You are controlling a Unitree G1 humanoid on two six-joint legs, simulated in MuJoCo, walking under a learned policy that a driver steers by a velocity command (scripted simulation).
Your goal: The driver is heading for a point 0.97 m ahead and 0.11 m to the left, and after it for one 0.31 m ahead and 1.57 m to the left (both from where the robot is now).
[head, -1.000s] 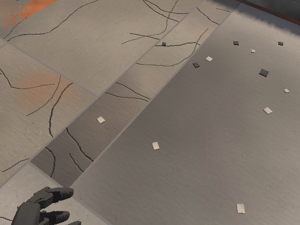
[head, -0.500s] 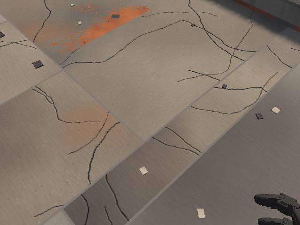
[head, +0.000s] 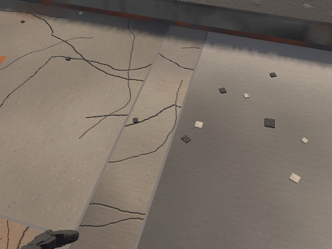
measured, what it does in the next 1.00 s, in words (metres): walks ahead, turning left: right foot, then left foot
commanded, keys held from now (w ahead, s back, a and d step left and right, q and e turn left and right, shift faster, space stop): w+e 0.04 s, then w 0.06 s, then w+q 0.78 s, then w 0.12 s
